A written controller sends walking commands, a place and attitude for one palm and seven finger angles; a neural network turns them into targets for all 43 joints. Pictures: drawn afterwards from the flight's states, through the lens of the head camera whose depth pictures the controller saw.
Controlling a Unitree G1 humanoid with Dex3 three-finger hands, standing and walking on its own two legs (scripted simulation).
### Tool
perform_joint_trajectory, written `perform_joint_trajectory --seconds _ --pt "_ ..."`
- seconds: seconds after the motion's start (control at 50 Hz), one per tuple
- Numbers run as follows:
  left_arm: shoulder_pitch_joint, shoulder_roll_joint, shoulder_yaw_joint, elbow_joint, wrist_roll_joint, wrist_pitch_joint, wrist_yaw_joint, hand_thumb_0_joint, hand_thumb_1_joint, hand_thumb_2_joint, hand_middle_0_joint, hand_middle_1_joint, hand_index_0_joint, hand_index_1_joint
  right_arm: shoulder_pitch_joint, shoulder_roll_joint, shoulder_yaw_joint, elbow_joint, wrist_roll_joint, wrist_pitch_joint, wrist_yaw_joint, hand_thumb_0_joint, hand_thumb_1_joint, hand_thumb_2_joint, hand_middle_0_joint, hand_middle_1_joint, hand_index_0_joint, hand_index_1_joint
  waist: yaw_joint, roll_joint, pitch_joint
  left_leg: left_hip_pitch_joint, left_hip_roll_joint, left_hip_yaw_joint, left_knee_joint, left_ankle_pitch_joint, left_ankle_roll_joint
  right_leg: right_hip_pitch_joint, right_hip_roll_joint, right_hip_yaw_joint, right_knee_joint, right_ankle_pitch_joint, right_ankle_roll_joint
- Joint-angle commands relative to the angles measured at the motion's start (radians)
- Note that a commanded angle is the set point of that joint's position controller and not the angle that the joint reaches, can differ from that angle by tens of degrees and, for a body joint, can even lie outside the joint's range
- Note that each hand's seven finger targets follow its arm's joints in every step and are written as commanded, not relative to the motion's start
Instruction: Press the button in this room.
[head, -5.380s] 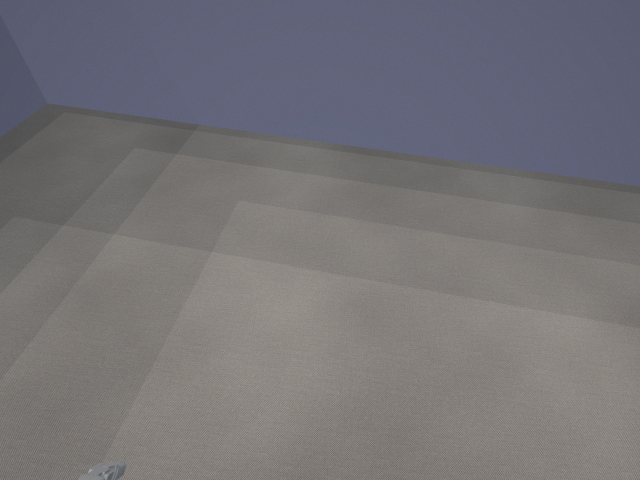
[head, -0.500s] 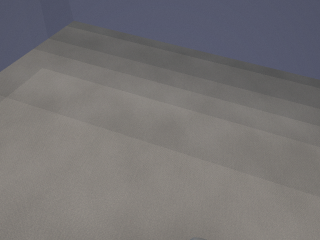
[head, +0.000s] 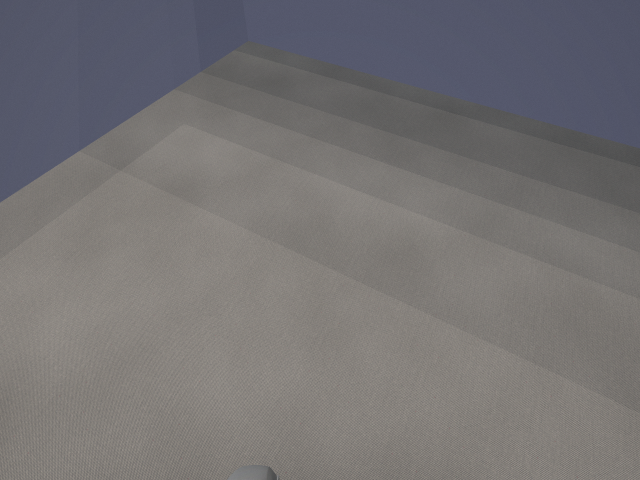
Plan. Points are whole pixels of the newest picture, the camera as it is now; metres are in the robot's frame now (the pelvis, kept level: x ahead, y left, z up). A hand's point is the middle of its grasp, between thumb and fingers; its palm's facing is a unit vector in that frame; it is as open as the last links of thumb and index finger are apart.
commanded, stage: turn or walk to find it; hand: left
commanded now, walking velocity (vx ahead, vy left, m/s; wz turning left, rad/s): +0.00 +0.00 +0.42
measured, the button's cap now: out of the picture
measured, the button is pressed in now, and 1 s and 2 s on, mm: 0 0 0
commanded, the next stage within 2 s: none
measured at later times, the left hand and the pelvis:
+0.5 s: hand out of the picture +0.04 +0.25 -0.16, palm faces +0.22 -0.94 -0.25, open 7.4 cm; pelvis -0.02 +0.03 +0.00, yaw +11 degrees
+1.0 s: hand out of the picture -0.10 +0.21 -0.18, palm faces +0.45 -0.86 -0.23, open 7.4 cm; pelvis -0.05 +0.02 -0.01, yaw +25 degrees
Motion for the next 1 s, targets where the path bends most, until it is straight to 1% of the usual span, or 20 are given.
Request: perform_joint_trajectory --seconds 0.0,0.04,0.06,0.08,0.1,0.12,0.18,0.22,0.38,0.46,0.52,0.54,0.56,0.58,0.6,0.64,0.68,0.9,0.96,0.98 --pt "0.064 0.249 0.066 -0.036 0.006 -0.019 0.014 0.0 0.9 0.9 -0.2 -0.3 -0.2 -0.3 -0.094 -0.036 0.01 -0.1 0.016 -0.042 -0.003 0.0 -0.9 -0.9 0.2 0.3 0.2 0.3 0.062 -0.211 -0.085 0.02 -0.011 0.069 -0.239 -0.036 0.008 0.112 -0.252 0.144 -0.095 0.464 -0.141" --pt "0.056 0.254 0.066 -0.032 -0.001 -0.011 0.011 0.0 0.9 0.9 -0.2 -0.3 -0.2 -0.3 -0.039 -0.046 0.012 -0.086 0.015 -0.05 -0.007 0.0 -0.9 -0.9 0.2 0.3 0.2 0.3 0.034 -0.204 -0.116 0.134 -0.027 0.098 -0.409 0.096 0.015 0.081 -0.229 0.093 -0.019 0.464 -0.089" --pt "0.041 0.242 0.066 -0.032 -0.01 -0.006 0.01 0.0 0.9 0.9 -0.2 -0.3 -0.2 -0.3 0.005 -0.07 0.007 -0.073 0.013 -0.058 -0.006 0.0 -0.9 -0.9 0.2 0.3 0.2 0.3 0.002 -0.138 -0.136 0.247 -0.008 0.082 -0.546 0.233 0.027 0.016 -0.208 0.054 0.062 0.391 -0.042" --pt "0.065 0.193 0.061 -0.053 -0.018 0.003 0.006 0.0 0.9 0.9 -0.2 -0.3 -0.2 -0.3 0.036 -0.154 -0.01 -0.075 0.006 -0.07 -0.008 0.0 -0.9 -0.9 0.2 0.3 0.2 0.3 -0.009 0.082 -0.172 0.394 0.156 -0.131 -0.62 0.423 0.091 -0.167 -0.118 -0.001 0.234 0.139 0.026" --pt "0.025 0.129 0.037 -0.089 -0.016 0.006 0.0 0.0 0.9 0.9 -0.2 -0.3 -0.2 -0.3 0.083 -0.235 -0.027 -0.075 0.006 -0.069 -0.011 0.0 -0.9 -0.9 0.2 0.3 0.2 0.3 -0.033 0.314 -0.152 0.423 0.356 -0.352 -0.645 0.725 0.197 -0.341 -0.02 0.007 0.422 -0.338 0.075" --pt "-0.039 0.136 0.034 -0.094 -0.009 0.021 0.01 0.0 0.9 0.9 -0.2 -0.3 -0.2 -0.3 0.12 -0.233 -0.031 -0.05 0.003 -0.07 -0.027 0.0 -0.9 -0.9 0.2 0.3 0.2 0.3 -0.068 0.273 -0.153 0.36 0.366 -0.359 -0.656 0.709 0.233 -0.338 -0.019 0.106 0.54 -0.35 0.068" --pt "-0.037 0.145 0.045 -0.048 -0.013 0.017 -0.003 0.0 0.9 0.9 -0.2 -0.3 -0.2 -0.3 -0.024 -0.155 -0.001 -0.079 0.002 -0.072 -0.041 0.0 -0.9 -0.9 0.2 0.3 0.2 0.3 -0.003 0.182 -0.076 0.28 0.235 -0.217 -0.649 0.631 0.216 -0.342 -0.021 0.149 0.622 -0.16 0.065" --pt "-0.006 0.145 0.045 -0.027 -0.013 0.015 -0.007 0.0 0.9 0.9 -0.2 -0.3 -0.2 -0.3 -0.038 -0.144 0.003 -0.087 0.005 -0.08 -0.042 0.0 -0.9 -0.9 0.2 0.3 0.2 0.3 0.008 0.148 -0.095 0.299 0.206 -0.177 -0.649 0.667 0.211 -0.316 -0.013 0.143 0.597 -0.126 0.072" --pt "-0.067 0.126 0.039 -0.066 -0.016 0.017 0.0 0.0 0.9 0.9 -0.2 -0.3 -0.2 -0.3 0.008 -0.156 -0.009 -0.085 0.0 -0.069 -0.038 0.0 -0.9 -0.9 0.2 0.3 0.2 0.3 -0.025 0.121 -0.091 0.313 0.209 -0.288 -0.655 0.576 0.245 -0.272 0.027 0.149 0.404 -0.165 0.076" --pt "-0.041 0.116 0.035 -0.075 -0.02 0.009 0.004 0.0 0.9 0.9 -0.2 -0.3 -0.2 -0.3 -0.018 -0.159 -0.015 -0.096 -0.005 -0.06 -0.033 0.0 -0.9 -0.9 0.2 0.3 0.2 0.3 -0.01 0.144 -0.106 0.262 0.188 -0.322 -0.631 0.574 0.238 -0.167 0.058 0.137 0.238 -0.158 0.06" --pt "0.052 0.128 0.04 -0.059 -0.023 -0.006 0.009 0.0 0.9 0.9 -0.2 -0.3 -0.2 -0.3 -0.047 -0.149 -0.018 -0.109 0.002 -0.057 -0.027 0.0 -0.9 -0.9 0.2 0.3 0.2 0.3 0.04 0.121 -0.124 0.145 0.136 -0.309 -0.552 0.51 0.188 0.033 0.067 0.123 -0.043 0.025 0.052" --pt "0.078 0.164 0.045 -0.055 -0.017 -0.016 0.013 0.0 0.9 0.9 -0.2 -0.3 -0.2 -0.3 -0.044 -0.12 -0.015 -0.113 0.01 -0.058 -0.023 0.0 -0.9 -0.9 0.2 0.3 0.2 0.3 0.05 0.037 -0.135 0.057 0.079 -0.27 -0.483 0.389 0.137 0.146 0.009 0.172 -0.164 0.094 0.038" --pt "0.087 0.246 0.063 -0.056 -0.002 -0.025 0.021 0.0 0.9 0.9 -0.2 -0.3 -0.2 -0.3 -0.025 -0.054 -0.005 -0.132 0.018 -0.059 -0.016 0.0 -0.9 -0.9 0.2 0.3 0.2 0.3 0.049 -0.213 -0.129 -0.133 -0.052 -0.124 -0.299 0.11 0.065 0.241 -0.224 0.413 -0.234 0.093 -0.045" --pt "0.076 0.289 0.063 -0.078 -0.002 -0.019 0.018 0.0 0.9 0.9 -0.2 -0.3 -0.2 -0.3 -0.05 -0.063 -0.011 -0.152 0.009 -0.052 -0.016 0.0 -0.9 -0.9 0.2 0.3 0.2 0.3 0.064 -0.265 -0.094 -0.147 -0.096 -0.065 -0.081 -0.131 0.042 0.106 -0.381 0.501 -0.271 0.121 -0.15" --pt "0.049 0.262 0.072 -0.086 -0.008 -0.021 0.025 0.0 0.9 0.9 -0.2 -0.3 -0.2 -0.3 -0.07 -0.095 -0.02 -0.149 0.0 -0.032 -0.016 0.0 -0.9 -0.9 0.2 0.3 0.2 0.3 0.062 -0.29 -0.076 -0.136 -0.058 -0.107 0.071 -0.13 0.045 0.003 -0.367 0.507 -0.299 0.049 -0.176" --pt "-0.048 0.199 0.049 -0.102 -0.009 -0.021 0.018 0.0 0.9 0.9 -0.2 -0.3 -0.2 -0.3 -0.047 -0.085 -0.024 -0.102 -0.002 -0.021 -0.005 0.0 -0.9 -0.9 0.2 0.3 0.2 0.3 0.004 -0.126 0.026 -0.136 -0.028 -0.096 0.227 0.006 0.039 -0.097 -0.251 0.35 -0.286 -0.001 -0.133" --pt "-0.063 0.171 0.039 -0.107 -0.01 -0.029 0.016 0.0 0.9 0.9 -0.2 -0.3 -0.2 -0.3 0.008 -0.07 -0.017 -0.074 -0.002 -0.02 0.001 0.0 -0.9 -0.9 0.2 0.3 0.2 0.3 -0.01 -0.157 -0.006 -0.129 -0.019 -0.062 0.248 0.082 0.016 -0.05 -0.191 0.23 -0.252 0.098 -0.106" --pt "0.09 0.243 0.062 -0.016 0.005 -0.021 0.014 0.0 0.9 0.9 -0.2 -0.3 -0.2 -0.3 -0.111 -0.04 0.014 -0.096 0.017 -0.039 -0.005 0.0 -0.9 -0.9 0.2 0.3 0.2 0.3 0.07 -0.213 -0.089 0.021 -0.011 0.059 -0.223 -0.048 0.009 0.122 -0.257 0.159 -0.116 0.471 -0.152" --pt "0.055 0.245 0.065 -0.011 -0.005 -0.011 0.011 0.0 0.9 0.9 -0.2 -0.3 -0.2 -0.3 -0.022 -0.056 0.015 -0.073 0.015 -0.053 -0.01 0.0 -0.9 -0.9 0.2 0.3 0.2 0.3 0.012 -0.175 -0.127 0.211 -0.021 0.087 -0.501 0.164 0.025 0.046 -0.222 0.076 0.001 0.409 -0.071" --pt "0.062 0.216 0.061 -0.02 -0.016 -0.004 0.008 0.0 0.9 0.9 -0.2 -0.3 -0.2 -0.3 0.012 -0.107 0.004 -0.068 0.012 -0.064 -0.008 0.0 -0.9 -0.9 0.2 0.3 0.2 0.3 -0.007 -0.046 -0.157 0.351 0.048 0.012 -0.609 0.293 0.051 -0.068 -0.18 0.031 0.125 0.284 -0.018"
